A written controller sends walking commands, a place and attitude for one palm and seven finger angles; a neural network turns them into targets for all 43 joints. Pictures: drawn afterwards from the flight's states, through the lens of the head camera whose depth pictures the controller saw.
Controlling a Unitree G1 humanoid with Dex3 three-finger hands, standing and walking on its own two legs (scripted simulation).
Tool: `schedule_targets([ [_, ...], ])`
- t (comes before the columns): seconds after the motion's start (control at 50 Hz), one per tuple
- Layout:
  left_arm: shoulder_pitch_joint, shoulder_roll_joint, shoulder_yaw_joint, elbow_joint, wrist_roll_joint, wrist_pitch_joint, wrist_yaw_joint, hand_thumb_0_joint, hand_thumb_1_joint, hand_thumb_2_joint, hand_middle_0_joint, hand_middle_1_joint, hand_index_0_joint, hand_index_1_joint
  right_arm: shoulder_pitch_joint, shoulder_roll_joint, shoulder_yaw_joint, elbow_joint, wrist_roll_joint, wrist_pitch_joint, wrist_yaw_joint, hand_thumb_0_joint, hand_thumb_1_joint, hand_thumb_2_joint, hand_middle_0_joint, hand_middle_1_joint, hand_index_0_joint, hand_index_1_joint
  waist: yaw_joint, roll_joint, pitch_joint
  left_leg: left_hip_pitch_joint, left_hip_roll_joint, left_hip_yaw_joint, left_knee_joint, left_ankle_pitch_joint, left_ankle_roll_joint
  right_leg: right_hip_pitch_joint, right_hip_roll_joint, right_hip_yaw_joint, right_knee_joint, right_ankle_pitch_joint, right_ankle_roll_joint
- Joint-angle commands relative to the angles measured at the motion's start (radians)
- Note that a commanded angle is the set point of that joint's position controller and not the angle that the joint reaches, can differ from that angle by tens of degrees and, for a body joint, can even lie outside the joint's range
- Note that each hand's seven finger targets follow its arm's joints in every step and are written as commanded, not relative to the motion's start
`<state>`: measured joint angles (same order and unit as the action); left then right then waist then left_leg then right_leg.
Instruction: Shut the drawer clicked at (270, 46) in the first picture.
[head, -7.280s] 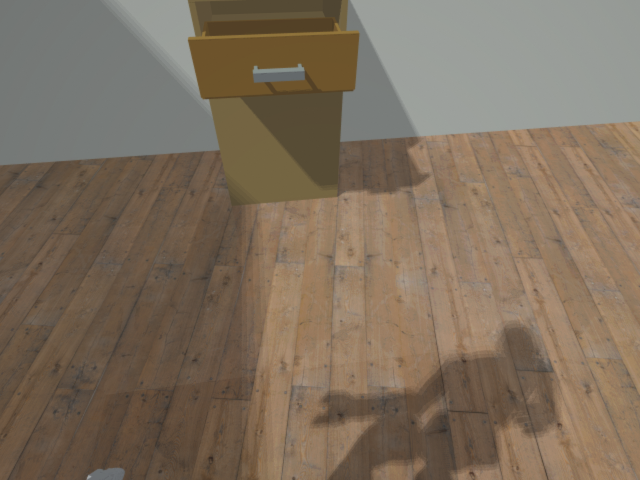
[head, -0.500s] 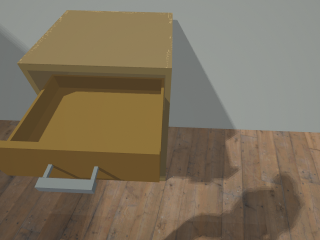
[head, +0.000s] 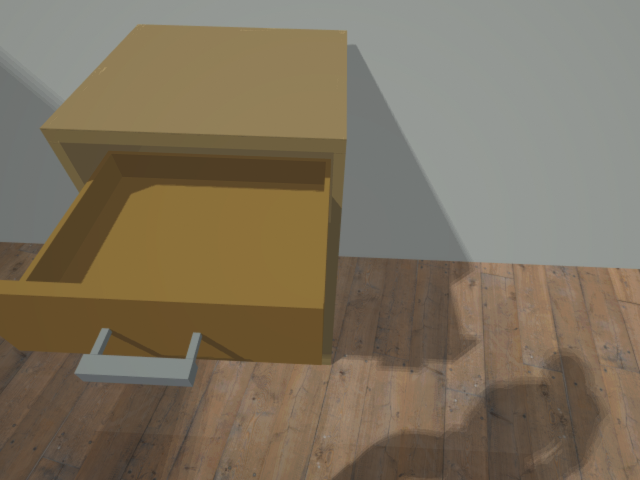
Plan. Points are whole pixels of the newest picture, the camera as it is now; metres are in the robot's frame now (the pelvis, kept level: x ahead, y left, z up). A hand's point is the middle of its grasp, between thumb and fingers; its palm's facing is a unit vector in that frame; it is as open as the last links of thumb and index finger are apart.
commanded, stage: raise the hand and make a fist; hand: left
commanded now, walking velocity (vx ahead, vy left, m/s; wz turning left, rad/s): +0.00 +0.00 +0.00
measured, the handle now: (144, 354) +0.26 +0.25 +0.00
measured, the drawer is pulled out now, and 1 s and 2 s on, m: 0.30 0.30 0.30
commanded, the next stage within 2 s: bring the fist close to the handle in 1.96 s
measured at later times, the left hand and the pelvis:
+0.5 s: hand out of the picture +0.09 +0.17 -0.02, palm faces +0.06 -1.00 -0.05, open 6.1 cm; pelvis -0.07 -0.01 -0.08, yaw +1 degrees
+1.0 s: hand out of the picture +0.11 +0.20 +0.02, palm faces +0.03 -1.00 -0.08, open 3.5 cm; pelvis -0.06 +0.02 -0.06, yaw +1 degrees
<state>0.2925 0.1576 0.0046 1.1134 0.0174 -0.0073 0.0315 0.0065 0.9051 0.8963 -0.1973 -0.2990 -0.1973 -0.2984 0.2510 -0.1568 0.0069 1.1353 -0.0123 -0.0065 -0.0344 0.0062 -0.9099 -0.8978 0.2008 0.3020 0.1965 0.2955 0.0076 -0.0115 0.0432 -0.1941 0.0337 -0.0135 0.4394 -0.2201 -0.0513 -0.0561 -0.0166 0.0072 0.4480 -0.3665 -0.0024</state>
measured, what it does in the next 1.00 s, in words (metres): lowers itself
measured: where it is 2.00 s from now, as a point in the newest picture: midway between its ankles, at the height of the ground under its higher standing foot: outside the picture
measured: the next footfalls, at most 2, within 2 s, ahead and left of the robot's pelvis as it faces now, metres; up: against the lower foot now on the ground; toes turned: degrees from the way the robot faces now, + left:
none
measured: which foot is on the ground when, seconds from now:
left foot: down 0.00-1.00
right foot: down 0.00-1.00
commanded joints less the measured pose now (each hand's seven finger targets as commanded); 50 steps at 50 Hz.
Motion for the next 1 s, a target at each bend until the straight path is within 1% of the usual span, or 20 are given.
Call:
schedule_targets([
  [0.0, 0.080, 0.107, 0.022, -0.017, -0.002, -0.013, 0.006, 0.000, 0.900, 0.900, -0.200, -0.300, -0.200, -0.300, 0.052, -0.096, -0.020, -0.029, 0.005, -0.017, -0.003, 0.000, -0.900, -0.900, 0.200, 0.300, 0.200, 0.300, 0.004, 0.004, 0.036, 0.072, 0.051, -0.022, -0.039, 0.240, 0.067, -0.132, -0.068, 0.037, -0.090, 0.279, -0.016],
  [0.02, 0.077, 0.107, 0.022, -0.016, -0.002, -0.013, 0.007, 0.000, 0.900, 0.900, -0.200, -0.300, -0.200, -0.300, 0.056, -0.100, -0.020, -0.028, 0.004, -0.016, -0.002, 0.000, -0.900, -0.900, 0.200, 0.300, 0.200, 0.300, 0.001, 0.004, 0.041, 0.063, 0.050, -0.025, -0.040, 0.235, 0.065, -0.136, -0.070, 0.037, -0.089, 0.270, -0.016],
  [0.04, 0.141, 0.113, 0.020, -0.002, 0.013, -0.051, 0.045, 0.000, 0.900, 0.900, -0.200, -0.300, -0.200, -0.300, -0.048, -0.127, -0.026, -0.107, 0.009, -0.026, 0.012, 0.000, -0.900, -0.900, 0.200, 0.300, 0.200, 0.300, 0.027, -0.030, 0.079, -0.038, 0.054, 0.017, 0.206, 0.278, 0.042, -0.185, -0.125, 0.122, -0.125, 0.711, 0.017],
  [0.06, -0.576, 0.319, 0.073, -1.612, -0.208, -0.271, 0.025, 0.000, 0.900, 0.900, -0.220, -0.322, -0.220, -0.322, 0.002, -0.275, -0.045, -0.427, 0.045, -0.177, -0.035, 0.000, -0.900, -0.900, 0.200, 0.300, 0.200, 0.300, -0.096, 0.156, -0.441, 0.267, -0.041, 0.048, 0.052, 0.397, 0.094, -0.062, -0.050, 0.003, 0.033, 0.744, -0.009],
  [0.08, -0.116, 0.244, 0.108, -1.314, -0.115, -0.222, 0.079, 0.000, 0.900, 0.900, -0.240, -0.343, -0.240, -0.343, -0.045, -0.183, -0.036, -0.361, 0.024, -0.275, -0.071, 0.000, -0.900, -0.900, 0.200, 0.300, 0.200, 0.300, 0.004, 0.329, -0.481, 0.364, 0.006, 0.038, 0.022, 0.531, 0.100, -0.105, 0.006, -0.040, 0.134, 0.493, -0.031],
  [0.1, 0.173, 0.051, 0.003, -1.160, -0.140, -0.083, 0.114, 0.000, 0.900, 0.900, -0.260, -0.365, -0.260, -0.365, -0.045, -0.153, -0.052, -0.369, 0.055, -0.314, -0.057, 0.000, -0.900, -0.900, 0.200, 0.300, 0.200, 0.300, -0.024, 0.237, -0.314, 0.246, 0.019, 0.005, 0.024, 0.553, 0.091, -0.237, 0.018, -0.112, 0.154, 0.253, -0.010],
  [0.12, 0.161, -0.068, -0.077, -1.156, -0.163, -0.075, 0.084, 0.000, 0.900, 0.900, -0.280, -0.387, -0.280, -0.387, -0.023, -0.166, -0.050, -0.347, 0.064, -0.324, -0.045, 0.000, -0.900, -0.900, 0.200, 0.300, 0.200, 0.300, -0.042, 0.102, -0.198, 0.157, 0.012, 0.007, 0.073, 0.468, 0.087, -0.288, 0.010, -0.114, 0.114, 0.241, -0.001],
  [0.14, 0.085, -0.022, -0.040, -1.223, -0.169, -0.118, 0.066, 0.000, 0.900, 0.900, -0.300, -0.408, -0.300, -0.408, -0.058, -0.186, -0.068, -0.404, 0.051, -0.335, -0.045, 0.000, -0.900, -0.900, 0.200, 0.300, 0.200, 0.300, -0.057, 0.034, -0.085, 0.034, -0.004, 0.002, 0.115, 0.298, 0.085, -0.341, 0.004, -0.121, 0.080, 0.271, 0.007],
  [0.16, 0.109, 0.026, 0.005, -1.193, -0.157, -0.170, 0.046, 0.000, 0.900, 0.900, -0.320, -0.430, -0.320, -0.430, -0.051, -0.207, -0.080, -0.420, 0.032, -0.341, -0.046, 0.000, -0.900, -0.900, 0.200, 0.300, 0.200, 0.300, -0.083, -0.071, -0.099, -0.032, -0.024, 0.009, 0.161, 0.212, 0.089, -0.391, 0.007, -0.126, 0.088, 0.281, 0.013],
  [0.24, 0.420, -0.067, 0.024, -0.997, -0.193, -0.420, -0.142, 0.000, 0.900, 0.900, -0.400, -0.517, -0.400, -0.517, -0.132, -0.180, -0.099, -0.550, 0.010, -0.327, 0.000, 0.000, -0.900, -0.900, 0.200, 0.300, 0.200, 0.300, 0.025, -0.237, -0.130, -0.321, -0.037, 0.021, 0.315, 0.095, 0.051, -0.523, 0.019, -0.119, 0.293, 0.261, 0.014],
  [0.26, 0.432, -0.027, 0.076, -0.988, -0.211, -0.487, -0.196, 0.000, 0.900, 0.900, -0.420, -0.538, -0.420, -0.538, -0.153, -0.181, -0.106, -0.572, 0.013, -0.320, 0.009, 0.000, -0.900, -0.900, 0.200, 0.300, 0.200, 0.300, 0.040, -0.238, -0.147, -0.395, -0.039, 0.025, 0.356, 0.055, 0.044, -0.545, 0.014, -0.101, 0.338, 0.243, 0.012],
  [0.28, 0.363, 0.013, 0.089, -1.116, -0.225, -0.559, -0.233, 0.000, 0.900, 0.900, -0.440, -0.560, -0.440, -0.560, -0.163, -0.186, -0.105, -0.621, 0.009, -0.323, 0.015, 0.000, -0.900, -0.900, 0.200, 0.300, 0.200, 0.300, 0.050, -0.163, -0.231, -0.414, -0.044, 0.031, 0.390, 0.034, 0.050, -0.547, 0.009, -0.075, 0.376, 0.213, 0.007],
  [0.3, 0.300, 0.086, 0.134, -1.251, -0.222, -0.621, -0.251, 0.000, 0.900, 0.900, -0.460, -0.582, -0.460, -0.582, -0.159, -0.180, -0.105, -0.649, 0.009, -0.326, 0.021, 0.000, -0.900, -0.900, 0.200, 0.300, 0.200, 0.300, 0.067, 0.014, -0.294, -0.382, -0.043, 0.045, 0.416, 0.043, 0.052, -0.542, 0.006, -0.047, 0.405, 0.202, -0.007],
  [0.32, 0.244, 0.136, 0.159, -1.371, -0.220, -0.667, -0.260, 0.000, 0.900, 0.900, -0.480, -0.603, -0.480, -0.603, -0.155, -0.174, -0.109, -0.679, 0.004, -0.326, 0.021, 0.000, -0.900, -0.900, 0.200, 0.300, 0.200, 0.300, 0.056, 0.112, -0.383, -0.340, -0.041, 0.054, 0.444, 0.056, 0.057, -0.561, 0.011, -0.039, 0.428, 0.164, -0.018],
  [0.36, 0.214, 0.143, 0.180, -1.391, -0.229, -0.718, -0.267, 0.000, 0.900, 0.900, -0.520, -0.647, -0.520, -0.647, -0.154, -0.157, -0.105, -0.691, 0.005, -0.314, 0.014, 0.000, -0.900, -0.900, 0.200, 0.300, 0.200, 0.300, 0.016, 0.083, -0.362, -0.382, -0.030, 0.042, 0.512, 0.019, 0.067, -0.651, 0.017, -0.033, 0.458, 0.103, -0.018],
  [0.44, 0.169, 0.097, 0.145, -1.362, -0.266, -0.598, -0.269, 0.000, 0.900, 0.900, -0.600, -0.733, -0.600, -0.733, -0.163, -0.175, -0.085, -0.745, 0.035, -0.277, -0.014, 0.000, -0.900, -0.900, 0.200, 0.300, 0.200, 0.300, -0.029, 0.025, -0.192, -0.502, -0.027, 0.018, 0.520, -0.217, 0.072, -0.748, 0.012, 0.009, 0.372, -0.199, -0.008],
  [0.5, 0.125, 0.149, 0.131, -1.439, -0.264, -0.478, -0.288, 0.000, 0.900, 0.900, -0.660, -0.798, -0.660, -0.798, -0.143, -0.182, -0.067, -0.781, 0.050, -0.264, -0.045, 0.000, -0.900, -0.900, 0.200, 0.300, 0.200, 0.300, -0.035, 0.055, -0.206, -0.483, -0.028, 0.008, 0.497, -0.279, 0.082, -0.721, 0.011, 0.040, 0.308, -0.317, -0.006],
  [0.6, 0.090, 0.184, 0.173, -1.449, -0.272, -0.360, -0.272, 0.000, 0.900, 0.900, -0.760, -0.907, -0.760, -0.907, -0.122, -0.174, -0.042, -0.764, 0.049, -0.273, -0.070, 0.000, -0.900, -0.900, 0.200, 0.300, 0.200, 0.300, -0.030, 0.044, -0.214, -0.434, -0.022, -0.016, 0.457, -0.241, 0.085, -0.660, 0.024, 0.007, 0.283, -0.265, -0.005],
  [0.74, 0.226, 0.177, 0.224, -1.437, -0.289, -0.317, -0.252, 0.000, 0.900, 0.900, -0.900, -1.058, -0.900, -1.058, -0.136, -0.161, -0.043, -0.745, 0.049, -0.300, -0.056, 0.000, -0.900, -0.900, 0.200, 0.300, 0.200, 0.300, 0.013, 0.012, -0.211, -0.397, -0.025, -0.013, 0.400, -0.155, 0.078, -0.583, 0.018, -0.023, 0.271, -0.177, -0.001],
  [0.98, 0.349, 0.145, 0.175, -1.636, -0.286, -0.361, -0.232, 0.000, 0.900, 0.900, -1.140, -1.318, -1.140, -1.318, -0.115, -0.170, -0.062, -0.738, 0.055, -0.361, -0.034, 0.000, -0.900, -0.900, 0.200, 0.300, 0.200, 0.300, 0.006, 0.056, -0.243, -0.289, -0.027, -0.009, 0.359, -0.061, 0.082, -0.547, 0.030, -0.091, 0.313, 0.008, -0.001],
])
